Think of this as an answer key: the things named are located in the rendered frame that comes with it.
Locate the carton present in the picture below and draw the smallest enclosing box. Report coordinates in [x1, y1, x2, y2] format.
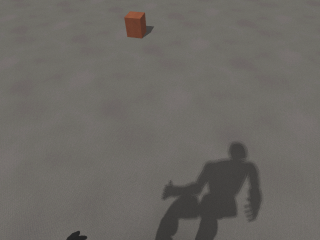
[124, 11, 147, 39]

